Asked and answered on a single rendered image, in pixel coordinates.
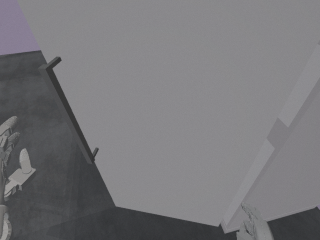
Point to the robot left forearm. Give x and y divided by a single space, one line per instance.
6 230

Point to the right robot hand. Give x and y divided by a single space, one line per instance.
259 230

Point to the handle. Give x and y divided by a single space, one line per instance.
46 71

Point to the fridge door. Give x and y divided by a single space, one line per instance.
178 95

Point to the left robot hand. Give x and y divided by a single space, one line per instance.
22 176

